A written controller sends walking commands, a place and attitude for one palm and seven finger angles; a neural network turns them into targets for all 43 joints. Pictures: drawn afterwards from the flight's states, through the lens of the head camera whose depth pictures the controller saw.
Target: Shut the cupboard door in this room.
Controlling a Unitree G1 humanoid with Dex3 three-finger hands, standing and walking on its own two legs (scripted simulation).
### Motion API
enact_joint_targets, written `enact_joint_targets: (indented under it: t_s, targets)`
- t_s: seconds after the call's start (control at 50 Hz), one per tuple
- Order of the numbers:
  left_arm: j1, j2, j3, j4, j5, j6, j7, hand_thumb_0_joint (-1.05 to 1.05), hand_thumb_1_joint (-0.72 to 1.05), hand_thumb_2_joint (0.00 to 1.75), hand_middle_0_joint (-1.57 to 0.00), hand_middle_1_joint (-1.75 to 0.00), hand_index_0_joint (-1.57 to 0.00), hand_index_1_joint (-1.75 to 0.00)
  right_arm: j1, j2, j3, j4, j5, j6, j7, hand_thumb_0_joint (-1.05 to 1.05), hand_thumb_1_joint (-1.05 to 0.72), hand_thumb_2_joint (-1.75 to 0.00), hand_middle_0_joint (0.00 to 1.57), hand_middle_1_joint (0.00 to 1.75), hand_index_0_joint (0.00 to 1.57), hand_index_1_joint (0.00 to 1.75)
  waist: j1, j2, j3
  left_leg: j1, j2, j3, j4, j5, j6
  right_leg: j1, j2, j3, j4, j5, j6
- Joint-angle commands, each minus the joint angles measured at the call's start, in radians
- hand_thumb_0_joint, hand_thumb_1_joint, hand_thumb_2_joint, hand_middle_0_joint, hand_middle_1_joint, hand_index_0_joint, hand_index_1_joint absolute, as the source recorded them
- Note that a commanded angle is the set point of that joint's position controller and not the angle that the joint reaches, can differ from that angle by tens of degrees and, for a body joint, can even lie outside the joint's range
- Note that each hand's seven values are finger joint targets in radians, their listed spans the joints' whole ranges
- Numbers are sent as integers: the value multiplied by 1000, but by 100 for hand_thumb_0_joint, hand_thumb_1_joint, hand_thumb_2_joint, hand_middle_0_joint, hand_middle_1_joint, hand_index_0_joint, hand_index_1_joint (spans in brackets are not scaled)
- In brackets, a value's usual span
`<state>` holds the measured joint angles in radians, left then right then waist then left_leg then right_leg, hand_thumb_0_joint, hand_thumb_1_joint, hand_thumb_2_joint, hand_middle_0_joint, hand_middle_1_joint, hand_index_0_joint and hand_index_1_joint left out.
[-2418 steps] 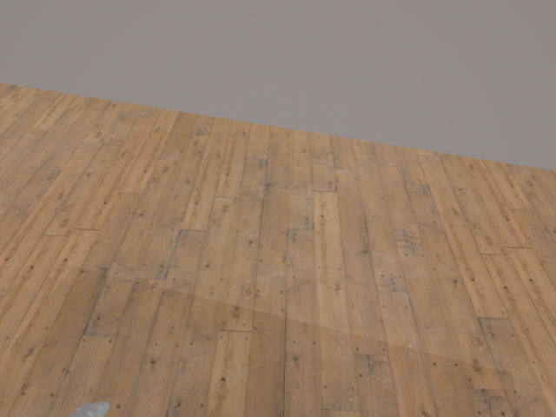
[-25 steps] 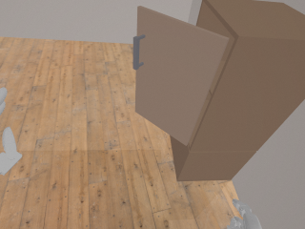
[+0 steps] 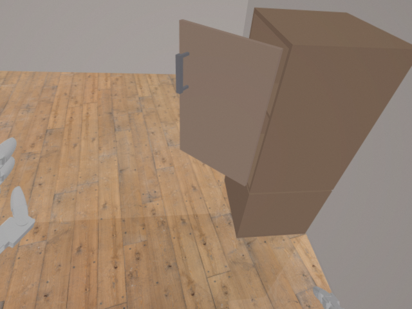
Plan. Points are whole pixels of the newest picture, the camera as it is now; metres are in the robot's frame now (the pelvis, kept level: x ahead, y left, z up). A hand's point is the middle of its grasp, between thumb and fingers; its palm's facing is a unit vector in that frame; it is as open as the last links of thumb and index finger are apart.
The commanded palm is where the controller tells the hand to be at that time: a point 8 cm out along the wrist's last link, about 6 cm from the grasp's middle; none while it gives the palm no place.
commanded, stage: stop stepping back and stand still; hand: left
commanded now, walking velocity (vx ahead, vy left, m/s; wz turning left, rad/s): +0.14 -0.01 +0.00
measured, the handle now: (182, 73) +0.90 +0.13 +0.07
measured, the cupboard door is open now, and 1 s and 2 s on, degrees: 47 47 47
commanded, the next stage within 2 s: let the arm hang, fingers relaxed in 0.46 s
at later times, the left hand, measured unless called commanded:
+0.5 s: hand out of the picture +0.15 +0.29 +0.16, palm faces +0.48 -0.80 -0.37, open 7.5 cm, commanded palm +0.11 +0.32 +0.18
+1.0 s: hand out of the picture -0.10 +0.16 -0.19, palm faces +0.02 -1.00 -0.06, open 7.4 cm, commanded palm none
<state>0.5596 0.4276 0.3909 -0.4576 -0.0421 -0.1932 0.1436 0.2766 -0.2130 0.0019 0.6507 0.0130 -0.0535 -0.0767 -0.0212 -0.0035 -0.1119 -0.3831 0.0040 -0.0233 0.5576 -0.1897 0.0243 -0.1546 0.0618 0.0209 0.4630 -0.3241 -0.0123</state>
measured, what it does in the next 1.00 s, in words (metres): stands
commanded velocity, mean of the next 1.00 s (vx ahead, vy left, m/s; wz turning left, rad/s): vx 0.01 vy -0.02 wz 0.00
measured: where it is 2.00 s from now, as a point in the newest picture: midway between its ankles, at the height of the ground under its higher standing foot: outside the picture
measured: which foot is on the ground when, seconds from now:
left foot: down 0.00-1.00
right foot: down 0.00-1.00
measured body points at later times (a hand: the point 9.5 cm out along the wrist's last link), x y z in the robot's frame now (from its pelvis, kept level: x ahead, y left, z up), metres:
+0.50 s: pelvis -0.03 +0.02 +0.00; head -0.08 +0.04 +0.45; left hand +0.12 +0.33 +0.18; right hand +0.10 -0.22 -0.09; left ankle +0.06 +0.10 -0.73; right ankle -0.06 -0.09 -0.73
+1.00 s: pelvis -0.03 +0.02 +0.00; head -0.01 +0.06 +0.45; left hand -0.09 +0.22 -0.18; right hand -0.04 -0.25 -0.13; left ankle +0.06 +0.10 -0.73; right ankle -0.06 -0.10 -0.73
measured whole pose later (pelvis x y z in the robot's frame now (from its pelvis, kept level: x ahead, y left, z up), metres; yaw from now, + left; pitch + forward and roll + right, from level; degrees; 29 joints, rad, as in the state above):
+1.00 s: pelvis -0.03 +0.02 +0.00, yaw +1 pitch -1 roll -2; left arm 0.40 0.15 -0.02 1.10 0.02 0.05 0.00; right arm 0.32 -0.22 -0.01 1.05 -0.01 0.03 -0.03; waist 0.00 -0.07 0.04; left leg -0.36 -0.05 -0.02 0.47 -0.10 0.06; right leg -0.16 0.03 -0.01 0.48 -0.32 -0.02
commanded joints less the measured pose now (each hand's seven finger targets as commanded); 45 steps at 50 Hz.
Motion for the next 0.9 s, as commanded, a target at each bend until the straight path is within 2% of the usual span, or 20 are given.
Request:
enact_joint_targets:
  t_s: [0.0,0.1,0.22,0.26,0.3,0.32,0.36,0.4,0.44,0.52,0.54,0.56,0.58,0.62,0.7,0.74,0.8,0.82,0.84,0.88]
  targets:
    - [-146,162,107,-148,2,-56,28,0,90,90,-20,-30,-20,-30,-152,-120,-32,-167,-10,-58,-16,0,-90,-90,20,30,20,30,-8,43,154,130,54,-78,-114,-192,10,-270,-130,99,-195,-217,-31]
    - [-185,154,107,-214,20,-71,29,0,90,90,-20,-30,-20,-30,-143,-128,-27,-173,-14,-99,-25,0,-90,-90,20,30,20,30,7,246,128,-66,176,-312,-484,-618,33,-27,14,-27,98,-68,14]
    - [-21,179,153,-232,3,-52,22,0,90,90,-20,-30,-20,-30,-122,-110,-29,-171,-27,-107,-8,0,-90,-90,20,30,20,30,17,176,-13,23,94,-119,-342,-337,-19,75,-21,-25,-89,-23,-21]
    - [-20,165,145,-210,-6,-41,22,0,90,90,-20,-30,-20,-30,-134,-104,-31,-175,-22,-94,-3,0,-90,-90,20,30,20,30,18,72,-9,49,63,-69,-243,-271,-22,12,-61,36,-148,-97,-37]
    - [-4,152,139,-152,-13,-25,24,0,90,90,-20,-30,-20,-30,-131,-101,-36,-172,-23,-72,-2,0,-90,-90,20,30,20,30,11,-39,42,102,24,-22,-76,-178,-28,-160,-151,178,-263,-247,-80]
    - [-20,159,145,-146,-17,-21,25,0,90,90,-20,-30,-20,-30,-130,-111,-42,-163,-24,-66,-3,0,-90,-90,20,30,20,30,11,-65,61,137,18,-18,5,-142,-31,-244,-196,232,-299,-284,-105]
    - [-116,137,99,-151,-7,-22,31,0,90,90,-20,-30,-20,-30,-128,-107,-32,-152,-17,-58,-4,0,-90,-90,20,30,20,30,-1,-63,111,128,30,-26,59,-80,-21,-282,-227,238,-279,-223,-118]
    - [-195,140,82,-140,0,-29,33,0,90,90,-20,-30,-20,-30,-138,-114,-32,-149,-11,-66,-10,0,-90,-90,20,30,20,30,-3,-53,119,181,35,-37,16,-63,-11,-307,-185,178,-237,-191,-80]
    - [-249,146,71,-156,9,-42,30,0,90,90,-20,-30,-20,-30,-156,-118,-30,-148,-10,-76,-20,0,-90,-90,20,30,20,30,-2,32,141,212,56,-66,-74,-117,-5,-317,-140,130,-199,-211,-49]
    - [-235,173,118,-195,25,-64,30,0,90,90,-20,-30,-20,-30,-173,-126,-19,-162,-18,-98,-31,0,-90,-90,20,30,20,30,17,211,142,-4,161,-275,-435,-533,30,-77,-8,14,15,-99,9]
    - [-163,-40,-269,612,90,112,-114,0,90,90,-20,-30,-20,-30,-187,-335,-78,72,-27,-116,59,0,-90,-90,20,30,20,30,-14,176,262,-90,169,-338,-239,-200,67,-205,-69,-8,165,13,-10]
    - [-147,-47,-246,649,71,190,-135,0,90,90,-20,-30,-20,-30,-143,-271,-65,67,-19,-47,63,0,-90,-90,20,30,20,30,12,131,151,-42,178,-262,-222,-61,72,-154,-86,27,158,-47,-7]
    - [-149,-84,-271,669,71,203,-141,0,90,90,-20,-30,-20,-30,-128,-239,-54,63,-27,-33,61,0,-90,-90,20,30,20,30,20,47,104,-35,185,-255,-205,-108,75,-147,-75,14,172,-101,-12]
    - [-179,-50,-284,757,78,200,-145,0,90,90,-20,-30,-20,-30,-117,-247,-45,61,-40,-19,61,0,-90,-90,20,30,20,30,25,-57,55,7,168,-285,-221,-111,73,-115,-68,18,144,-71,-24]
    - [-205,26,-301,1002,73,197,-142,0,90,90,-20,-30,-20,-30,-157,-282,-54,103,-41,18,74,0,-90,-90,20,30,20,30,41,-80,47,-32,118,-239,-265,-239,45,-40,-89,51,34,-105,-50]
    - [-218,30,-319,1120,73,197,-143,0,90,90,-20,-30,-20,-30,-158,-243,-48,137,-41,36,76,0,-90,-90,20,30,20,30,33,-54,81,3,43,-149,-201,-224,7,-110,-145,124,-78,-188,-85]
    - [-324,-3,-345,1235,63,191,-135,0,90,90,-20,-30,-20,-30,-79,-148,-37,213,-37,55,68,0,-90,-90,20,30,20,30,-28,-21,108,217,-14,-59,36,-46,-16,-321,-241,211,-211,-182,-137]
    - [-354,-7,-350,1262,60,189,-132,0,90,90,-20,-30,-20,-30,-38,-149,-38,234,-34,55,64,0,-90,-90,20,30,20,30,-47,-13,110,256,7,-73,24,-2,-12,-325,-218,178,-186,-130,-126]
    - [-344,-31,-355,1306,57,185,-131,0,90,90,-20,-30,-20,-30,-16,-148,-36,261,-31,48,61,0,-90,-90,20,30,20,30,-47,61,99,271,36,-108,-36,63,-4,-291,-183,140,-138,-70,-100]
    - [-244,-77,-360,1400,54,195,-126,0,90,90,-20,-30,-20,-30,-13,-162,-34,301,-32,45,50,0,-90,-90,20,30,20,30,-8,192,92,185,109,-225,-225,-97,18,-156,-104,75,-75,-90,-52]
